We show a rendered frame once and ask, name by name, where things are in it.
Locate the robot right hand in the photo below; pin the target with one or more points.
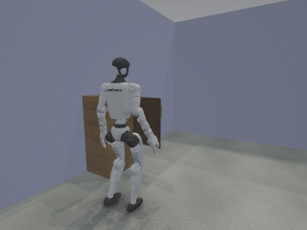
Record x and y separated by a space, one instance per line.
153 142

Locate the left robot upper arm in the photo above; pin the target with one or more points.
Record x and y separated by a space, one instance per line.
101 108

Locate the robot left thigh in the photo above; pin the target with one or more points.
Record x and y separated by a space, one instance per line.
119 150

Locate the right robot upper arm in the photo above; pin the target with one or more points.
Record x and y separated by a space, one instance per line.
135 91

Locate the robot left forearm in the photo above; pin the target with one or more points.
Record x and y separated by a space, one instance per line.
102 121

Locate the robot left hand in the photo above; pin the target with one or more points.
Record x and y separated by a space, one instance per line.
102 137

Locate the cupboard door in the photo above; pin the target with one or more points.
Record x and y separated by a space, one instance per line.
152 111

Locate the robot right forearm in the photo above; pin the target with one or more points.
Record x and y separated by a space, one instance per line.
144 124

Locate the robot right shin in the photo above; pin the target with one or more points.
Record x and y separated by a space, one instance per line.
135 183

